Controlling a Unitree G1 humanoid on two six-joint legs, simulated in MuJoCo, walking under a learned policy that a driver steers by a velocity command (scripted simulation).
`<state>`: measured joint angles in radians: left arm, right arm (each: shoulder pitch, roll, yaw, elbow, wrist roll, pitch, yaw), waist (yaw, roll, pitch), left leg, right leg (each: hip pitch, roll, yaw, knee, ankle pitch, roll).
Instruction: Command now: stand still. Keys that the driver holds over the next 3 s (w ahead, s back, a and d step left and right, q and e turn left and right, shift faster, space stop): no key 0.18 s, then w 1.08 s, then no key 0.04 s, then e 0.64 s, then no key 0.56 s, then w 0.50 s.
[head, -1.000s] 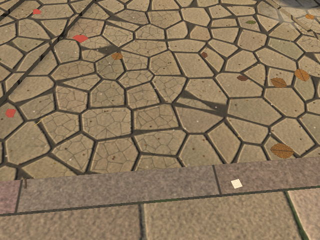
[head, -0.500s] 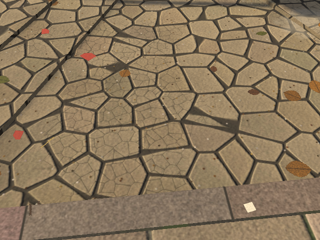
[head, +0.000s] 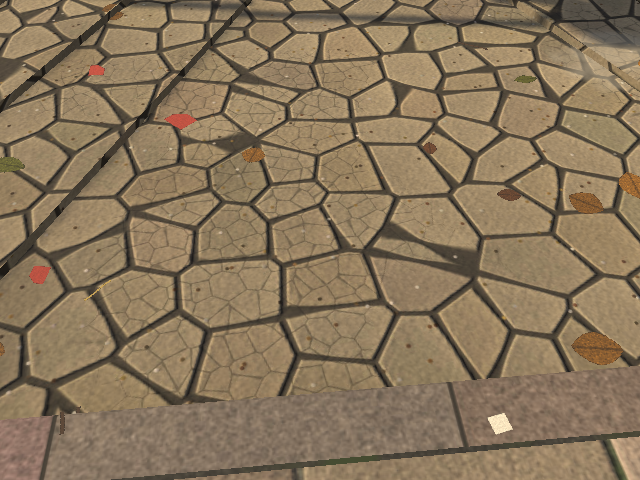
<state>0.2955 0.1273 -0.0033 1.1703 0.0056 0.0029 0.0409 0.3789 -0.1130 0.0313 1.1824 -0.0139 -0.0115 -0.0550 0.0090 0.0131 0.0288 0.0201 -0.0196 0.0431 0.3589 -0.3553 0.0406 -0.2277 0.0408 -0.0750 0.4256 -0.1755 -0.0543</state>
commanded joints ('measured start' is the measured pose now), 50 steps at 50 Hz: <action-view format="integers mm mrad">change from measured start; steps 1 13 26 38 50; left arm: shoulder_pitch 70 45 316 216 233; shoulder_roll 67 68 148 131 179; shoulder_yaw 8 17 100 46 48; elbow -1 -18 -70 -98 -101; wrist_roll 0 7 2 13 16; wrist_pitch -3 1 -72 -104 -106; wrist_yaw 2 -10 -43 -28 -13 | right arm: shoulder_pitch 111 195 133 -108 -340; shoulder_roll -60 -96 -161 -102 -139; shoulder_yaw -7 -31 -65 -84 -98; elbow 6 6 -51 -222 -348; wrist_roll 0 -6 -4 -19 -2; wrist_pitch -3 -2 -74 -20 -47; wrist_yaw -2 2 35 82 84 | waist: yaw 2 -32 184 -23 -27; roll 4 86 -52 -60 -103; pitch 77 138 1 119 60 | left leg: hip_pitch -167 -185 -388 -711 -476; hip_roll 125 154 119 119 -15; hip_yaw -94 -196 8 -8 81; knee -81 -151 377 672 176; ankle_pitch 205 -268 560 206 240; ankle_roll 20 101 71 15 94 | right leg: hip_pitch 72 -91 366 117 352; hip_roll -129 -31 -46 -246 -255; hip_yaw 149 58 45 200 70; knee -52 100 90 -319 -119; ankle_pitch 148 -239 -133 100 841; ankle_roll -14 -23 -96 -151 -105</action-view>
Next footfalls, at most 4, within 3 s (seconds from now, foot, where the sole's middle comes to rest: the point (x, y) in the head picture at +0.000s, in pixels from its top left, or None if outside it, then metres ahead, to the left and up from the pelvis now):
0.52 right None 0.19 -0.12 -0.78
1.04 left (319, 474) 0.53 0.04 -0.78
1.58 right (395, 422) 0.65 -0.13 -0.78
2.18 left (298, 406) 0.69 0.09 -0.78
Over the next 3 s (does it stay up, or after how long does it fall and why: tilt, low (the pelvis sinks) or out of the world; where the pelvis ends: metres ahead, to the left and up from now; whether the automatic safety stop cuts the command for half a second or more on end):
stays up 0.73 0.00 0.00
